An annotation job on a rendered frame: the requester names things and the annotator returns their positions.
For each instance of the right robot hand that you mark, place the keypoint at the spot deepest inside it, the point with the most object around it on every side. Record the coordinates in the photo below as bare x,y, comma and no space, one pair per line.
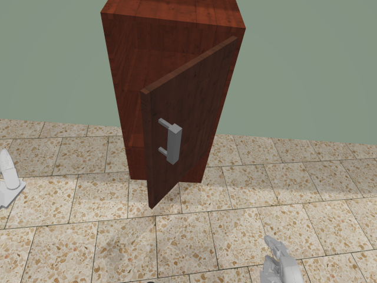
285,271

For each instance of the left robot hand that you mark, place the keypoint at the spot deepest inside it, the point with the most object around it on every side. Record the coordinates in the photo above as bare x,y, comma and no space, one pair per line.
11,187

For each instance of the handle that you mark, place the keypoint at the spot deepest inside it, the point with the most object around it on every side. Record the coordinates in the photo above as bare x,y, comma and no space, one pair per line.
173,141

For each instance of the cupboard door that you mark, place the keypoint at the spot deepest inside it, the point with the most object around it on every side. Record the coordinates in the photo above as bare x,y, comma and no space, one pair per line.
190,97

